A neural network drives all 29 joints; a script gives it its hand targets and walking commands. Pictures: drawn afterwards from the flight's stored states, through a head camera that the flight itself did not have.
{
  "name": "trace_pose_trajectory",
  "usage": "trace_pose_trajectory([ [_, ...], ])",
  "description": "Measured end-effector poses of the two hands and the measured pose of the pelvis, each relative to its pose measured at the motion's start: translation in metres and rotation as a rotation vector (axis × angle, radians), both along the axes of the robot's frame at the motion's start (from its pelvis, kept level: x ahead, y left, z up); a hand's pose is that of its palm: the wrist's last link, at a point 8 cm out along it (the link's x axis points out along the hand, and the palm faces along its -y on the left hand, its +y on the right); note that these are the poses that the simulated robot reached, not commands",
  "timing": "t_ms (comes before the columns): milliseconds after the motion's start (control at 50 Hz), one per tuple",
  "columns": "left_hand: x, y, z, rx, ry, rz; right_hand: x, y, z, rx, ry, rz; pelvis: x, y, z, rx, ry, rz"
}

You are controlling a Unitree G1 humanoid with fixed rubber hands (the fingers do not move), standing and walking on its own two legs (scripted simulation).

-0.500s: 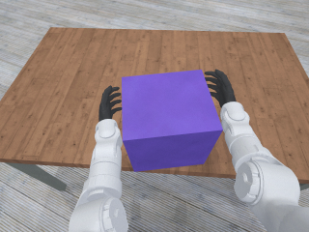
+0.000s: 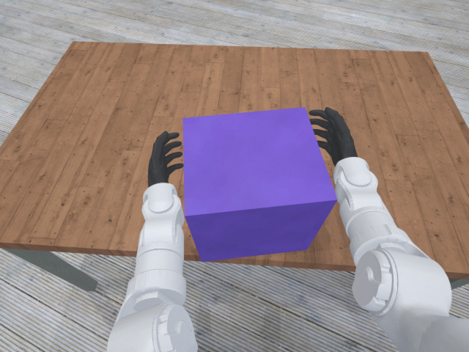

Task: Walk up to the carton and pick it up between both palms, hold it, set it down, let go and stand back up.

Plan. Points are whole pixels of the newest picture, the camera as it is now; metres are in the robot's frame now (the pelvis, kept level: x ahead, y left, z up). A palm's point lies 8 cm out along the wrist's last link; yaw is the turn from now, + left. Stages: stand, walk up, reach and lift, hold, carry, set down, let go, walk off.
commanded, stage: set down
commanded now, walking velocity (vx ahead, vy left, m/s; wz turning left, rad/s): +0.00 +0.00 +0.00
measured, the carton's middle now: (250, 189) +0.40 +0.02 -0.02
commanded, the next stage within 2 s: none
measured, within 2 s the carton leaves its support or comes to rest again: neither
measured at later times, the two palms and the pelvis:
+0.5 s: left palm (161, 179) +0.37 +0.17 +0.05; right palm (341, 153) +0.44 -0.14 +0.07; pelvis +0.01 +0.00 +0.00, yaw +0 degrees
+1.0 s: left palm (163, 182) +0.38 +0.18 +0.03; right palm (336, 154) +0.45 -0.14 +0.05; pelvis +0.00 +0.00 -0.01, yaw -2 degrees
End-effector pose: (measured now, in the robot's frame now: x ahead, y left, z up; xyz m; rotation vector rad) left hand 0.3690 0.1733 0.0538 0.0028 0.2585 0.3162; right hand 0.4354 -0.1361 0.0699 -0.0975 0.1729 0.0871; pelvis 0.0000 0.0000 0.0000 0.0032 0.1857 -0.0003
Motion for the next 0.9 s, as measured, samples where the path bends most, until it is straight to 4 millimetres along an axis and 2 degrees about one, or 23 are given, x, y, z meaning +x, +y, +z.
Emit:
trace_pose_trajectory([
  [760, 0.004, 0.001, -0.004, 0.002, -0.007, -0.01, 0.002, -0.002, -0.002, -0.013, 0.015, 0.01, 0.006, 0.0, 0.0, 0.001, -0.019, -0.01],
  [900, 0.009, 0.002, -0.014, 0.008, 0.026, -0.015, 0.009, -0.002, -0.015, -0.029, 0.102, 0.012, 0.003, 0.002, -0.004, -0.012, 0.042, -0.017],
])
